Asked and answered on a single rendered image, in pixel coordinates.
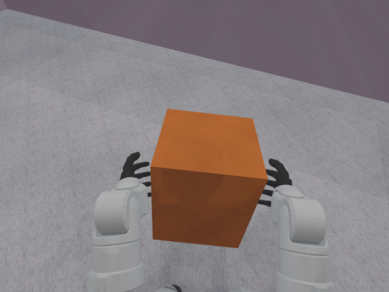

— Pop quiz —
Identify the robot right forearm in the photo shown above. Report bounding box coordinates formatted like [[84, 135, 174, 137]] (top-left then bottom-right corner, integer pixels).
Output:
[[270, 185, 336, 292]]

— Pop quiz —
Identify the carton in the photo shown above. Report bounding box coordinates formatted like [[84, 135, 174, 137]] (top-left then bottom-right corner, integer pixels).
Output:
[[150, 109, 268, 248]]

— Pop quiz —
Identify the robot left hand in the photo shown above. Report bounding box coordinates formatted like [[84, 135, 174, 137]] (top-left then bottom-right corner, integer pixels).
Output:
[[120, 152, 151, 197]]

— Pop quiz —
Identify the robot left forearm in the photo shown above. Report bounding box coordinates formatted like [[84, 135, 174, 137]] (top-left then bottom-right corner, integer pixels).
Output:
[[87, 177, 150, 292]]

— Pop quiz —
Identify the robot right hand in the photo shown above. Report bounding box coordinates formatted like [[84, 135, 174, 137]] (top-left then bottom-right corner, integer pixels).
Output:
[[258, 159, 292, 207]]

